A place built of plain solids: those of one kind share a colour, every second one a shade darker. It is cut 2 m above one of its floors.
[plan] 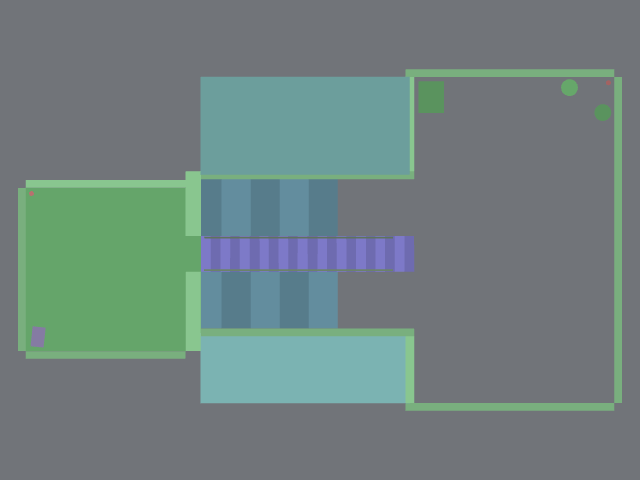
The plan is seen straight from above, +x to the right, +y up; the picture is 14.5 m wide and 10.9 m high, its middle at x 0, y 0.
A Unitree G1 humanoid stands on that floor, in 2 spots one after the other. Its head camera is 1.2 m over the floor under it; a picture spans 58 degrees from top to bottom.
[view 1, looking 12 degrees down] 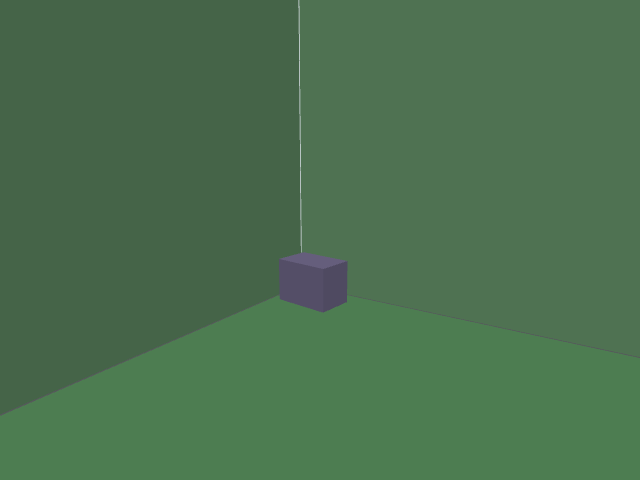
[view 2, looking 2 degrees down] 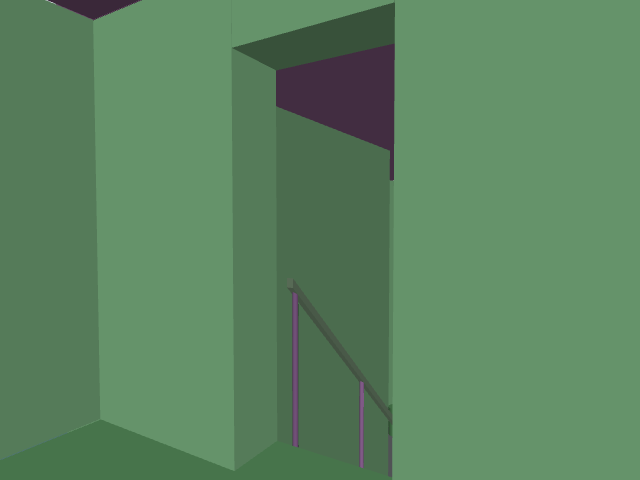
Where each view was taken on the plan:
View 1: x -3.70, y -0.31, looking -146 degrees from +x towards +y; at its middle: wall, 3.68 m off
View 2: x -4.61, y -1.33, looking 31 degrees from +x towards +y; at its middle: wall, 5.27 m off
